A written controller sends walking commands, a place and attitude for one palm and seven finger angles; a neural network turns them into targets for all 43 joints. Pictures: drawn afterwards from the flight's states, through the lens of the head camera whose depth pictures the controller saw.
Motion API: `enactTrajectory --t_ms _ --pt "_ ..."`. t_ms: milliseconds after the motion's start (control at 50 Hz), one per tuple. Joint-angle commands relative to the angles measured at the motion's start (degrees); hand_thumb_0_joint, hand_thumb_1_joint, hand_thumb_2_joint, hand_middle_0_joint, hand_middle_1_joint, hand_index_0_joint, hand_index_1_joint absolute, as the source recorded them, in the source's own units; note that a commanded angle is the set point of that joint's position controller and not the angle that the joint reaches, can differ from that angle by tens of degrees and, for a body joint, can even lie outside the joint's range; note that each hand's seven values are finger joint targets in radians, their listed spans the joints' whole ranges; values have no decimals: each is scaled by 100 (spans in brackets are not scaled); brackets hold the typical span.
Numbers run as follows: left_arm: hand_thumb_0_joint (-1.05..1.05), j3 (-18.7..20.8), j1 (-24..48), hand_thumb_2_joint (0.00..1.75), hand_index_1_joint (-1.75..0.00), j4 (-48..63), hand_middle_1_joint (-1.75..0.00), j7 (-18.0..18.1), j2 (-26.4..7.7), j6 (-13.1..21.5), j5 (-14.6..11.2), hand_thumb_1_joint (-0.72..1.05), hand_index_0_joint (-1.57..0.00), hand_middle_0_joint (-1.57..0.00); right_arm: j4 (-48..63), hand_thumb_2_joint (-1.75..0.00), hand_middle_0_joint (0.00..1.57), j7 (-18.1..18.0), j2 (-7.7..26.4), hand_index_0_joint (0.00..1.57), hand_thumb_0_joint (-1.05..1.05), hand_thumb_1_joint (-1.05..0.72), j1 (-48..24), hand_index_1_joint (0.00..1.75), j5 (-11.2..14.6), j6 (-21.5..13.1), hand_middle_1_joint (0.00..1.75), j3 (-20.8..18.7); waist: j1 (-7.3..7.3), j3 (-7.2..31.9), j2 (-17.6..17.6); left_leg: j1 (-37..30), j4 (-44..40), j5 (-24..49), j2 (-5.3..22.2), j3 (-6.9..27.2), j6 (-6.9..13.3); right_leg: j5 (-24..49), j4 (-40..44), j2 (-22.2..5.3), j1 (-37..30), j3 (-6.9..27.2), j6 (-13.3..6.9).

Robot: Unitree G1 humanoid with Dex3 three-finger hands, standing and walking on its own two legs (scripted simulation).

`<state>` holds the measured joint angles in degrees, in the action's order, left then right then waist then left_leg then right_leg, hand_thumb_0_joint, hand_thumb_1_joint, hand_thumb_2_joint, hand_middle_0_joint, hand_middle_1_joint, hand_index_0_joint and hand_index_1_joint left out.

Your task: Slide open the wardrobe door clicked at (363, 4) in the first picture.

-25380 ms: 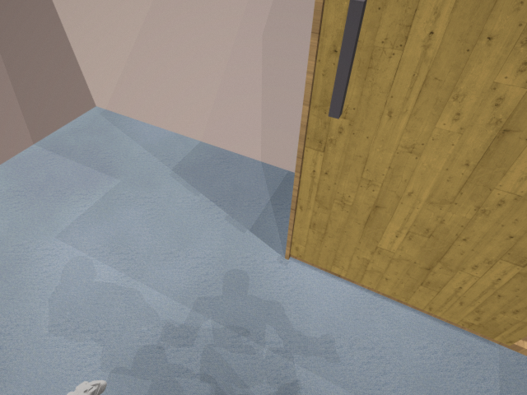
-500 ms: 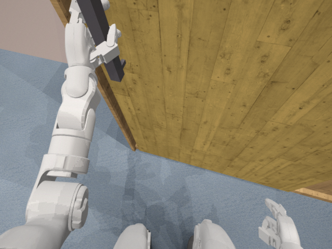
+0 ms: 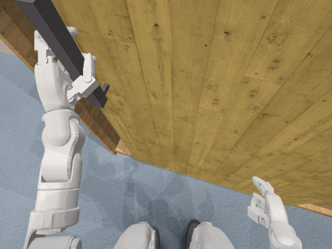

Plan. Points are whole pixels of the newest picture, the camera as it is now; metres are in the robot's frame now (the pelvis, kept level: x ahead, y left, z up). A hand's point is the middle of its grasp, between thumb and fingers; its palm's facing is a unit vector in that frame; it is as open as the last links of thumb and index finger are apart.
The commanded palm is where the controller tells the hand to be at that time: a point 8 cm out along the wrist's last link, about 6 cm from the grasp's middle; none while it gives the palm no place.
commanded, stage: step sideways, sliding the door along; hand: left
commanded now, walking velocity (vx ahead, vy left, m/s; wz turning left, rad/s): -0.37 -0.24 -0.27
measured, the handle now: (81, 57) +0.43 +0.21 +0.16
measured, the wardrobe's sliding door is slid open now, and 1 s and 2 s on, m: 0.14 0.42 0.63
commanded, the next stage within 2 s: none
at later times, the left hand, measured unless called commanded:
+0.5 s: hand (161, 95) +0.36 +0.05 +0.16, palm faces +0.37 -0.92 -0.13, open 7.5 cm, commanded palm +0.31 +0.02 +0.16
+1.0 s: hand (247, 122) +0.32 -0.09 +0.16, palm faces +0.07 -1.00 -0.05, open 7.6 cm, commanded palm +0.29 -0.09 +0.15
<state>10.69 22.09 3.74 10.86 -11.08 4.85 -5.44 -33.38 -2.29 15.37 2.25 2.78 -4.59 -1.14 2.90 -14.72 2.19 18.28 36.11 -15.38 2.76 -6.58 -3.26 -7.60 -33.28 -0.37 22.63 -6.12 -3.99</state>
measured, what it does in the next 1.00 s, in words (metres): steps to the right: left foot, then right foot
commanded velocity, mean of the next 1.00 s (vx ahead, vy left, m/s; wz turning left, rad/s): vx -0.32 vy -0.27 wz -0.12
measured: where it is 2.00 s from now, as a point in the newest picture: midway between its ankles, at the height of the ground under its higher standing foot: outside the picture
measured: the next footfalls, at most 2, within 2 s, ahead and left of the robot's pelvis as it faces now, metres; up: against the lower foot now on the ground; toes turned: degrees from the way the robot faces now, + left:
left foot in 0.02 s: +0.02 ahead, +0.12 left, +0.00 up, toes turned +9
right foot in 0.38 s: +0.09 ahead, -0.24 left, +0.00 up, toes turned -11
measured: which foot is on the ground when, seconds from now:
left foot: up 0.00-0.00, down 0.02-0.40, up 0.42-0.66, down 0.68-1.00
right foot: down 0.00-0.02, up 0.04-0.36, down 0.38-0.68, up 0.70-1.00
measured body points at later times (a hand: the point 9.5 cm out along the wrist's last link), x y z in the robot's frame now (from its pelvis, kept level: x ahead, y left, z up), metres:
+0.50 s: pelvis +0.01 -0.14 -0.01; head +0.10 -0.18 +0.43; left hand +0.34 +0.09 +0.17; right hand +0.24 -0.34 -0.12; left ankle -0.04 +0.04 -0.68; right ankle +0.05 -0.23 -0.74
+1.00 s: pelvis -0.07 -0.21 +0.01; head +0.00 -0.19 +0.45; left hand +0.31 -0.04 +0.17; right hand +0.07 -0.43 -0.08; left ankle -0.01 -0.04 -0.74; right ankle -0.10 -0.38 -0.67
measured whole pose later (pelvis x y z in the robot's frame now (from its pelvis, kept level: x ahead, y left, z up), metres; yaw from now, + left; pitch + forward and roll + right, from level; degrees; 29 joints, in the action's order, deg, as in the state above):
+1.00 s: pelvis -0.07 -0.21 +0.01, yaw -14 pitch -2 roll -6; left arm 8.7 14.6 3.5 8.2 -11.7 3.2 -3.3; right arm -33.3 1.3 7.1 9.7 0.2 -5.9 1.0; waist 5.0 -9.8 3.6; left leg 10.7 24.9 -10.7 17.3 -8.0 -5.8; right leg -23.3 -51.8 -0.1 23.5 -2.3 3.5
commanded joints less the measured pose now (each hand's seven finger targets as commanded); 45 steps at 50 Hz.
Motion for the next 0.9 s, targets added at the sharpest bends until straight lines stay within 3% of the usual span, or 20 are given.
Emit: enactTrajectory --t_ms 0,40,80,140,300,340,360,380,400,420,440,500,560,620,640,660,680,780,820,880 --pt "0 -1733 2100 90 -140 2845 -140 -671 25 1245 389 90 -45 -45 1007 -90 20 224 447 20 0 -90 91 30 -67 -185 30 -332 -209 4314 1266 -4364 -586 8252 3257 2043 1414 -2751 -2580 -293 1139 1107 492" --pt "0 -1930 2624 90 -140 2722 -140 -691 373 1161 555 90 -45 -45 1026 -90 20 409 345 20 0 -90 -83 30 -153 -399 30 -277 -269 3583 1199 -3732 -637 7402 2841 842 1174 -2551 -3022 -25 1313 1127 465" --pt "0 -2008 2533 90 -140 2651 -140 -680 399 1075 599 90 -45 -45 953 -90 20 420 310 20 0 -90 180 30 -150 -490 30 -241 -379 3287 1673 -3642 -627 6842 2442 454 921 -2001 -2965 -109 1360 775 531" --pt "0 -2060 1994 90 -140 2384 -140 -757 502 870 635 90 -45 -45 1012 -90 20 428 346 20 0 -90 173 30 -180 -512 30 -272 -323 2993 1553 -3524 -797 6371 2071 -81 627 -1457 -2396 61 1131 209 631" --pt "0 -1735 1481 90 -140 2560 -140 -750 128 922 495 90 -45 -45 1028 -90 20 392 205 20 0 -90 98 30 -185 -750 30 -158 -405 2828 2011 -3277 -447 5783 1934 -508 470 -579 -370 240 102 -164 669" --pt "0 -1568 1289 90 -140 2670 -140 -726 -51 978 474 90 -45 -45 1047 -90 20 400 112 20 0 -90 19 30 -92 -763 30 -99 -304 3048 1429 -2827 366 4751 1795 -387 760 515 582 202 -853 -147 648" --pt "0 -1416 1244 90 -140 2789 -140 -711 -271 991 484 90 -45 -45 1071 -90 20 369 9 20 0 -90 -25 30 -21 -722 30 -59 -230 3149 563 -2254 984 3065 1362 -419 892 2271 926 -41 -1524 70 607" --pt "0 -1203 1124 90 -140 2887 -140 -670 -674 973 505 90 -45 -45 1125 -90 20 273 -207 20 0 -90 -141 30 10 -670 30 6 -187 3208 -1018 -910 1987 -632 597 -405 770 5578 971 -1131 -2312 1146 282" --pt "0 -910 369 90 -140 2583 -140 -555 -894 780 501 90 -45 -45 1057 -90 20 178 -162 20 0 -90 -174 30 -94 -673 30 64 -44 3276 -1293 204 2571 -2844 0 98 392 7502 642 -1820 -2415 2147 -208" --pt "0 -845 49 90 -140 2904 -140 -513 -789 797 390 90 -45 -45 1034 -90 20 160 -189 20 0 -90 -65 30 -79 -648 30 41 53 3440 -1867 319 3220 -3129 -177 655 64 7642 584 -1927 -2511 2273 -41" --pt "0 -953 92 90 -140 3205 -140 -546 -650 901 321 90 -45 -45 974 -90 20 158 -109 20 0 -90 -51 30 -83 -651 30 -28 29 3397 -1957 430 3225 -2802 -74 959 91 7086 520 -1774 -2594 2223 11" --pt "0 -1037 344 90 -140 3678 -140 -355 -383 1171 347 90 -45 -45 614 -90 20 206 -241 20 0 -90 -243 30 -56 -590 30 125 -196 3559 -1147 954 2210 -2324 28 975 -14 6680 353 -1752 -3488 2046 -660" --pt "0 -1262 230 90 -140 3707 -140 -350 -215 1294 439 90 -45 -45 761 -90 20 201 -137 20 0 -90 -122 30 -69 -357 30 -8 -262 3801 -1354 225 807 -1534 -144 568 7 6567 246 -1581 -3303 1798 -625" --pt "0 -1710 366 90 -140 3624 -140 -438 -65 1401 478 90 -45 -45 771 -90 20 170 -62 20 0 -90 -22 30 -109 -198 30 -67 -420 3868 -431 -1394 -859 805 282 340 52 4823 -41 -1238 -2062 1382 -322" --pt "0 -1877 482 90 -140 3675 -140 -517 -26 1421 442 90 -45 -45 825 -90 20 168 42 20 0 -90 65 30 -123 -191 30 -148 -540 3812 -54 -2595 -1192 2904 963 804 341 3043 -396 -905 -783 1185 18" --pt "0 -1786 452 90 -140 3727 -140 -563 -62 1393 426 90 -45 -45 985 -90 20 210 380 20 0 -90 -10 30 -145 -280 30 -307 -393 3870 1338 -3521 -1229 6541 2750 2523 1172 -805 -1545 -175 803 755 510" --pt "0 -1620 622 90 -140 3504 -140 -564 -87 1383 607 90 -45 -45 1038 -90 20 297 365 20 0 -90 -55 30 -252 -357 30 -281 -270 3815 1147 -3227 -1027 7381 3249 2471 1599 -2675 -2657 -53 933 1254 446" --pt "0 -1467 822 90 -140 2622 -140 -554 45 927 623 90 -45 -45 848 -90 20 392 392 20 0 -90 99 30 -254 -374 30 -245 -307 2882 1335 -2793 -953 5777 2329 804 969 -1783 -3385 40 1379 849 588" --pt "0 -1284 899 90 -140 2475 -140 -594 -124 763 619 90 -45 -45 843 -90 20 351 423 20 0 -90 175 30 -237 -351 30 -319 -301 2908 1186 -2697 -1076 5319 2159 470 825 -1479 -2974 75 1078 490 673" --pt "0 -1169 1152 90 -140 2205 -140 -696 -165 643 520 90 -45 -45 836 -90 20 317 377 20 0 -90 264 30 -224 -365 30 -324 -342 2834 1640 -2468 -1330 4796 1988 267 754 -1480 -2417 193 645 169 743"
